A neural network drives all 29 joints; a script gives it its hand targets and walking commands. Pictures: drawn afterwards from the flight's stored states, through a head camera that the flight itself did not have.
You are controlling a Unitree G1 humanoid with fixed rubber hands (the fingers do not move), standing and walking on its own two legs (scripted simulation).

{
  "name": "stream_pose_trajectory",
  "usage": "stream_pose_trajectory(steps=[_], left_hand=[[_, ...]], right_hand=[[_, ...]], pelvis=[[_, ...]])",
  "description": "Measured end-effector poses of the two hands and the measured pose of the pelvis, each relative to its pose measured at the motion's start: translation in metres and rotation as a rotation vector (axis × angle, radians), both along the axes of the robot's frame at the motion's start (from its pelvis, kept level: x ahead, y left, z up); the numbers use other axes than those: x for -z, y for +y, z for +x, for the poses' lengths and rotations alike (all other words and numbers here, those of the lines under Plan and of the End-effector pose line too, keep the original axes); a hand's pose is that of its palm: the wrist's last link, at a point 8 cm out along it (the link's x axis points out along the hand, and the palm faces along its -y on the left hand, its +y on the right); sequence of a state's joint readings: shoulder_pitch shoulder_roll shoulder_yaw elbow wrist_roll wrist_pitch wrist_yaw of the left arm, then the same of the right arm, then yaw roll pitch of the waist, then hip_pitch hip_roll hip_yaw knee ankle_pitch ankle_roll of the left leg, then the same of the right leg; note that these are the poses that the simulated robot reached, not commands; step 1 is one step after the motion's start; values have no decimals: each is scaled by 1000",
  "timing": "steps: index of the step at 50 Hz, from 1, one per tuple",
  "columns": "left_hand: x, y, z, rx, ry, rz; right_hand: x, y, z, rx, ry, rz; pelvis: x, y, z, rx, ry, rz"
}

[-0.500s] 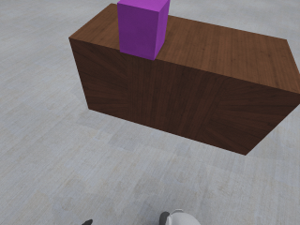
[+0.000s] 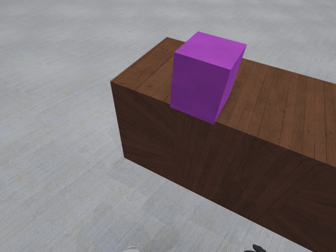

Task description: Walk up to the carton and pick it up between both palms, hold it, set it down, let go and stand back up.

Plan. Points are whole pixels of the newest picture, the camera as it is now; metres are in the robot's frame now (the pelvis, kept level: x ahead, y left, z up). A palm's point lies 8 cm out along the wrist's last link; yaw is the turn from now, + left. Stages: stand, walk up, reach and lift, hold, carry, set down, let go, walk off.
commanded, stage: walk up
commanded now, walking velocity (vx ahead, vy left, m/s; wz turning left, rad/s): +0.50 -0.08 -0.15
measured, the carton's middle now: (205, 77) +0.77 -0.08 +0.01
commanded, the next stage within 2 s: none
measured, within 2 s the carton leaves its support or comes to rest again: neither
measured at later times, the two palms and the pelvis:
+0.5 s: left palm (116, 175) +0.38 +0.21 -0.13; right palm out of the picture +0.10 -0.20 -0.10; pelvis +0.24 -0.01 +0.01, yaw -1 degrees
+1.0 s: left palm (150, 191) +0.33 +0.09 -0.12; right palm (283, 185) +0.40 -0.34 -0.14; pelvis +0.37 -0.12 +0.01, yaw -1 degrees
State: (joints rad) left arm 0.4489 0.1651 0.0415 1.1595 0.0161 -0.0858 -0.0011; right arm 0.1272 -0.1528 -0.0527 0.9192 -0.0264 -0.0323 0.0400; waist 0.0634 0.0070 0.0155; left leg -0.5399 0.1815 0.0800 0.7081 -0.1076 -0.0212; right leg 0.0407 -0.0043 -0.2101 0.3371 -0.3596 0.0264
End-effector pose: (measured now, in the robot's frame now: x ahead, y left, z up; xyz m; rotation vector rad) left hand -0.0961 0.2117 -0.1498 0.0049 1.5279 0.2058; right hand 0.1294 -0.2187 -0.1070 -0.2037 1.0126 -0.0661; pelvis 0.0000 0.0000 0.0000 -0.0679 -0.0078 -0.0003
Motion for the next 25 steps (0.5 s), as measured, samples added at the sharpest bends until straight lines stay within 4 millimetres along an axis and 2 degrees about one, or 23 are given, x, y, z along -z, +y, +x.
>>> stream_pose_trajectory(steps=[3,5,7,11,14,17,20,22,25], left_hand=[[16,12,39,11,32,-38],[20,25,76,56,41,-48],[15,41,121,95,3,-39],[-5,71,228,134,-154,13],[-16,80,305,162,-275,53],[-21,74,366,194,-346,57],[-22,53,413,224,-382,28],[-21,31,440,250,-396,1],[-18,-4,477,291,-407,-28]], right_hand=[[4,16,36,17,-4,-25],[4,21,42,56,4,-49],[1,17,28,129,71,-76],[-13,11,-23,233,289,-109],[-21,13,-54,292,424,-108],[-24,21,-71,334,515,-85],[-22,28,-71,362,575,-46],[-16,28,-61,369,594,-19],[-2,21,-31,380,592,18]], pelvis=[[10,17,39,13,19,17],[10,25,59,21,14,29],[2,32,80,29,16,2],[-18,37,122,8,19,-24],[-23,37,149,12,13,-21],[-22,30,175,8,8,-6],[-19,19,200,10,11,15],[-16,10,216,14,15,34],[-9,-6,241,19,23,65]])
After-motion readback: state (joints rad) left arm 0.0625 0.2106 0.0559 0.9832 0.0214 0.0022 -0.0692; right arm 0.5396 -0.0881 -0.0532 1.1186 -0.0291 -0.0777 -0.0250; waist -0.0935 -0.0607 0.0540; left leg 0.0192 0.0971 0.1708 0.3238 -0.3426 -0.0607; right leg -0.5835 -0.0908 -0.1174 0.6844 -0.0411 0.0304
